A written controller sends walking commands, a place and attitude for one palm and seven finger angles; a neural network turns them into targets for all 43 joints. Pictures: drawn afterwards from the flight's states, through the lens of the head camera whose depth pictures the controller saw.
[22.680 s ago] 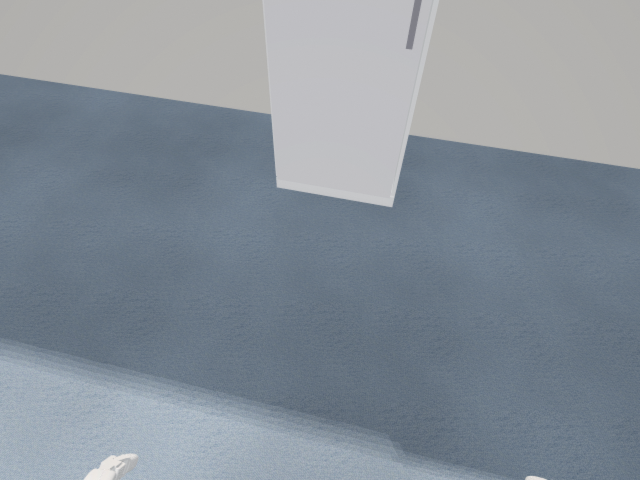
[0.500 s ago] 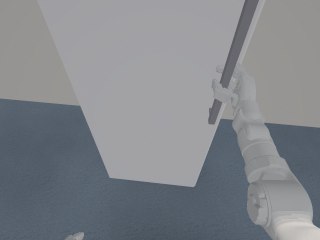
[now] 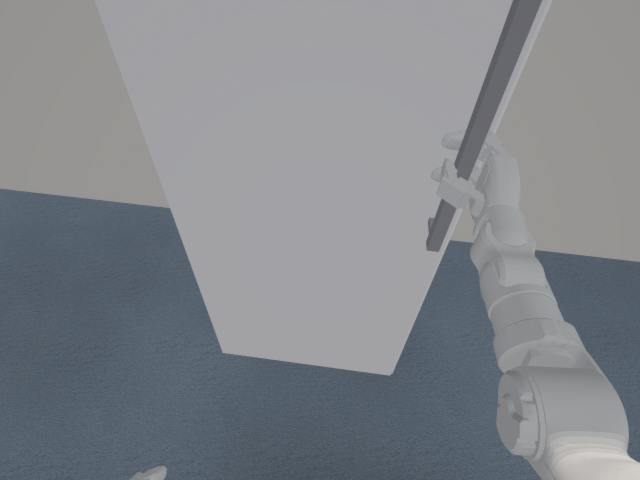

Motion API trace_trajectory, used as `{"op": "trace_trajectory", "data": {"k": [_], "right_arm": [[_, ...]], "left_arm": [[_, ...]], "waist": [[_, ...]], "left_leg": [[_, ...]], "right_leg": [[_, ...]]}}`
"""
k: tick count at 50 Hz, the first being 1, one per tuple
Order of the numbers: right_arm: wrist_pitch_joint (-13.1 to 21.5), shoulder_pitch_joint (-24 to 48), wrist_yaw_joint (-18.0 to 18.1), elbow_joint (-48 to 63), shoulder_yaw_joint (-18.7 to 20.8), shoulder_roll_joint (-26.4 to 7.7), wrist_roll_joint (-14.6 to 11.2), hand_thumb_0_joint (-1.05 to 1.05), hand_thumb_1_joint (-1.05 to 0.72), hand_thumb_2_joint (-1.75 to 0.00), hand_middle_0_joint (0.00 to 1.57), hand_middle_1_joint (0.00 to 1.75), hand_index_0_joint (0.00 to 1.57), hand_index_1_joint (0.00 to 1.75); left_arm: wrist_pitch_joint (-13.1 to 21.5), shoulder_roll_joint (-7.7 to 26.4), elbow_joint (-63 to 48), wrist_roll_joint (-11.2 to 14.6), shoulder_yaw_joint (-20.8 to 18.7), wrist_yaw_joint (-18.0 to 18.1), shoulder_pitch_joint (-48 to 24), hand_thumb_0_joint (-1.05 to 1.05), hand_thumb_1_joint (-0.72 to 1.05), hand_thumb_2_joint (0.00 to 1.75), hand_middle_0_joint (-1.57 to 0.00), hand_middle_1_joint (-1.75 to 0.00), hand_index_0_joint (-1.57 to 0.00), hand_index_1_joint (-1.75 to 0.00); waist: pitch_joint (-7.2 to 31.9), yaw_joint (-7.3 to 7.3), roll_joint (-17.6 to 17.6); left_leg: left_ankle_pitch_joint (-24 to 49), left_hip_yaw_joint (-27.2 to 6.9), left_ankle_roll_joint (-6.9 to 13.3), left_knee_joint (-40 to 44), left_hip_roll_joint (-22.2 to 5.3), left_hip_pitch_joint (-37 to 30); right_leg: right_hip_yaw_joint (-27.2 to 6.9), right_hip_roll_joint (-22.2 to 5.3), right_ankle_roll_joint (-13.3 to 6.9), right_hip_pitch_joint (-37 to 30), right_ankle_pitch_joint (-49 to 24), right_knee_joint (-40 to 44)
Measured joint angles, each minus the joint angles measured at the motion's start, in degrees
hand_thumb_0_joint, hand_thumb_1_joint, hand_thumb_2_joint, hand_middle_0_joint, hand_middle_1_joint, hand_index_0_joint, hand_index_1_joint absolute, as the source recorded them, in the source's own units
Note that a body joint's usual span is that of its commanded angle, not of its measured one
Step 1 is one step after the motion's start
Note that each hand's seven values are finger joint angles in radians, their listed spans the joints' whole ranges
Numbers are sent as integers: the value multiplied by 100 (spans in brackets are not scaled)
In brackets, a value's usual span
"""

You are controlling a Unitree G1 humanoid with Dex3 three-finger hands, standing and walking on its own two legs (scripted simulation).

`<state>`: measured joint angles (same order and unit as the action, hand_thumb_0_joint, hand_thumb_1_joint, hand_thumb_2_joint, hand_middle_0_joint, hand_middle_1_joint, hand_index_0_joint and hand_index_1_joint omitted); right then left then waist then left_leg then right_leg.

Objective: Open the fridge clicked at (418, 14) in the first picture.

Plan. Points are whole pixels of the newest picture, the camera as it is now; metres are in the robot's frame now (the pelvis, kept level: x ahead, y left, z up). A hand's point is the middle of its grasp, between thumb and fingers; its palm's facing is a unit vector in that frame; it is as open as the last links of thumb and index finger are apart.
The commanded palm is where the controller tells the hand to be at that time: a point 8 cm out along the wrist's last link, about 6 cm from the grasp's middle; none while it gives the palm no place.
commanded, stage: grip the handle and tug to test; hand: right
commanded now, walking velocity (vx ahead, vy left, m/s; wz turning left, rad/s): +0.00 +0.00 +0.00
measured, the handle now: (472, 127) +0.52 -0.11 +0.21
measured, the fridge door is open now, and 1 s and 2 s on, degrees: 0 17 44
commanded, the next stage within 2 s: pull the door a little, standing still in 0.28 s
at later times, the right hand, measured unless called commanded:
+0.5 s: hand (447, 189) +0.44 -0.09 +0.16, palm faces +0.00 +1.00 +0.01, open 5.5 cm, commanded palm +0.40 -0.14 +0.16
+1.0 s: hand (431, 267) +0.32 -0.06 +0.15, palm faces -0.14 +0.98 -0.12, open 6.2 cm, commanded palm +0.30 -0.12 +0.16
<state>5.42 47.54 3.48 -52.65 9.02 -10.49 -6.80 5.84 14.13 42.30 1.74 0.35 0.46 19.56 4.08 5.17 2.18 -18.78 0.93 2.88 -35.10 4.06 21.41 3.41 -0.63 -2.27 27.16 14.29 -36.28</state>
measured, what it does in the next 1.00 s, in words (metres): stands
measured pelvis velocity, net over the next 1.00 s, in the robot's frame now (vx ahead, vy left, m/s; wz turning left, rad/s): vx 0.02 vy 0.00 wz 0.01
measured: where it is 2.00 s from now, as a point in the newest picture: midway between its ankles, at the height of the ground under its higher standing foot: outside the picture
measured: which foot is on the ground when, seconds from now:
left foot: down 0.00-1.00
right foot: down 0.00-1.00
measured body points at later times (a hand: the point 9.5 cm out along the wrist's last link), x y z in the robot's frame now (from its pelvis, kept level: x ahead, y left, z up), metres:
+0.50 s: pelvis +0.04 +0.01 +0.01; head +0.03 +0.02 +0.46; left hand +0.17 +0.26 -0.09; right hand +0.44 -0.14 +0.16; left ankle -0.01 +0.09 -0.72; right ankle +0.04 -0.09 -0.72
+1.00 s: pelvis +0.02 +0.00 +0.01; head +0.02 +0.02 +0.46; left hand +0.21 +0.23 -0.07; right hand +0.32 -0.12 +0.16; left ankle -0.01 +0.09 -0.72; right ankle +0.04 -0.09 -0.72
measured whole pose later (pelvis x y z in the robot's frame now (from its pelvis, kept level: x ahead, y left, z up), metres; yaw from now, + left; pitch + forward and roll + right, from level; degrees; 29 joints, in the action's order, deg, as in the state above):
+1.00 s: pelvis +0.02 +0.00 +0.01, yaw +1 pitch +0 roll +0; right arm -2.2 3.3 3.2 6.3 -9.1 -8.1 -4.3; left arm -6.8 12.8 32.1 0.6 2.1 4.0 7.0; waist 0.9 0.5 3.2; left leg -16.7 -0.3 2.0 -26.6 3.6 9.6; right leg 4.2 0.0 -2.2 15.2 12.9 -28.2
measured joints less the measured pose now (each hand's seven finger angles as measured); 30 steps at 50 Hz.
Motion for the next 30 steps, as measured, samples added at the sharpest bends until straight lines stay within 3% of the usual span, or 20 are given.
{"op": "trace_trajectory", "data": {"k": [6, 18, 30], "right_arm": [[-155, -429, -26, 559, -21, 15, -48, 1, -76, -81, 38, 140, 38, 140], [-822, -1443, -99, 2099, -200, 247, -77, 1, -77, -79, 35, 140, 36, 140], [-1435, -1881, -41, 2921, -505, 448, -91, 2, -75, -79, 35, 138, 38, 139]], "left_arm": [[-43, -1, -100, 42, -26, 9, 1, 1, 91, 90, -20, -30, -20, -30], [-278, -9, -303, 86, -47, 36, -232, 1, 91, 90, -20, -30, -20, -30], [-540, -25, -520, 77, -10, 120, -687, 1, 91, 90, -20, -30, -20, -30]], "waist": [[27, -28, 5], [105, -241, -28], [80, -401, -35]], "left_leg": [[-9, -69, 15, 113, 26, -164], [-60, -148, 23, 435, 19, -630], [-48, -60, 11, 623, -31, -957]], "right_leg": [[55, -25, 19, -180, 42, 101], [104, -7, 56, -652, 128, 400], [4, 61, 69, -942, 105, 576]]}}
